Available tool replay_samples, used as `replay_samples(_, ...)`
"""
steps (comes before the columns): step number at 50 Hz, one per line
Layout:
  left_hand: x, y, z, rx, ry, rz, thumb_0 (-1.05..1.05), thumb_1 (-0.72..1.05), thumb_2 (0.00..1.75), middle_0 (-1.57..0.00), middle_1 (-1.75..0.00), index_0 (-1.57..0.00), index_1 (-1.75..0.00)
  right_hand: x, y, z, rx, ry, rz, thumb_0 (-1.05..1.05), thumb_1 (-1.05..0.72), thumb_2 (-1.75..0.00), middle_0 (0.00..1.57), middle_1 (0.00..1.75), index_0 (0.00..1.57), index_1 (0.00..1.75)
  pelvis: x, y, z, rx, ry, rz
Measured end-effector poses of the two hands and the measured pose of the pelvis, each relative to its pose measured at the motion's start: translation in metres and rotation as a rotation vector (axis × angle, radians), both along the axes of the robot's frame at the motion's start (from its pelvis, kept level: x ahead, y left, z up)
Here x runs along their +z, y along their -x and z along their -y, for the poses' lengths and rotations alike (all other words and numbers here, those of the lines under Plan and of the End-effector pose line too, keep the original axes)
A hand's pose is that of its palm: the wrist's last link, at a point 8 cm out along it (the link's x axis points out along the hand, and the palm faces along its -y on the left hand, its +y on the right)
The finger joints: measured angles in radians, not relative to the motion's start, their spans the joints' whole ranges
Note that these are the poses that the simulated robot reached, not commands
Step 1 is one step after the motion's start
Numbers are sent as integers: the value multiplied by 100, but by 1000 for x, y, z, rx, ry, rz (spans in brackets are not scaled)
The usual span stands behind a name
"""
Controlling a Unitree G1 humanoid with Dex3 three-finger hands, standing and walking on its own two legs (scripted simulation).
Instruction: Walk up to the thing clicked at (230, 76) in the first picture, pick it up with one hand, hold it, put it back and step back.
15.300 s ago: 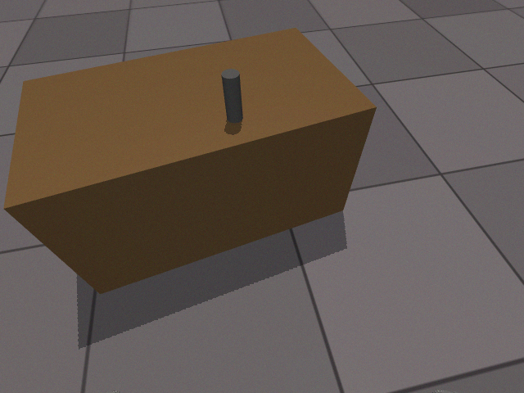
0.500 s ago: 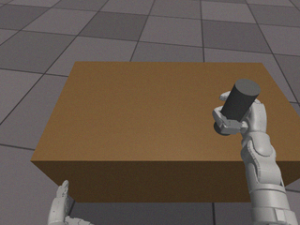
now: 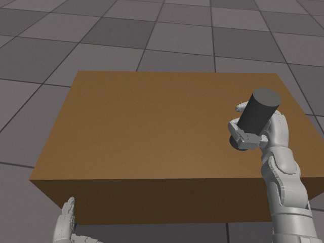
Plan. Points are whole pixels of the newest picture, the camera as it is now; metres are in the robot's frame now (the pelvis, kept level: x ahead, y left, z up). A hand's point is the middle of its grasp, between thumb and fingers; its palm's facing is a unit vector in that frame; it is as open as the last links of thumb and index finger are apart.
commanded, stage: hold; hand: right
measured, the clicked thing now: (251, 122) +0.33 -0.18 +0.15
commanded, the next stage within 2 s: none
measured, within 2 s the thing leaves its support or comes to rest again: neither
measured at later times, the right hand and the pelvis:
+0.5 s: hand (243, 129) +0.32 -0.17 +0.13, palm faces +0.14 +0.99 +0.00, open 7.2 cm; pelvis +0.00 +0.00 +0.00, yaw +0 degrees
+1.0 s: hand (245, 130) +0.32 -0.17 +0.13, palm faces +0.14 +0.99 +0.00, open 7.2 cm; pelvis +0.00 +0.00 +0.00, yaw +0 degrees
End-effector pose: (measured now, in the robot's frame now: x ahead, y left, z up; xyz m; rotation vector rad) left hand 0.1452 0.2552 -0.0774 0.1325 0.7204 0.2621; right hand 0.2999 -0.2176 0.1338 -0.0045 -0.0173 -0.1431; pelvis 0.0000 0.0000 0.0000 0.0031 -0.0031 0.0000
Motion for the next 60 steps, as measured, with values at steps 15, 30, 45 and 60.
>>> replay_samples(15, -2, 3, -3, 2, 1, -14, -1, -53, 4, -5, -6, -5, -6, -3, -2, -3, 3, -8, -20, -1, 7, -114, 88, 109, 89, 110, 2, 1, -2, 2, 2, 1)
replay_samples(30, -2, 2, -2, -3, 3, -12, -1, -54, 5, -5, -6, -5, -6, -7, 5, 0, -6, -7, -22, -1, 7, -114, 88, 109, 89, 110, 2, 4, -2, -2, 2, 6)
replay_samples(45, -3, 5, 1, 0, 11, -18, -1, -54, 5, -5, -6, -5, -6, -3, 4, -1, 8, 0, -11, -1, 7, -114, 88, 109, 89, 110, 3, 3, 0, 3, -1, 11)
replay_samples(60, 1, 1, -6, 0, -14, -1, -1, -54, 5, -6, -5, -5, -6, -5, 1, -4, 1, -7, -17, -1, 7, -114, 88, 109, 89, 110, 3, 3, -3, -1, 2, 8)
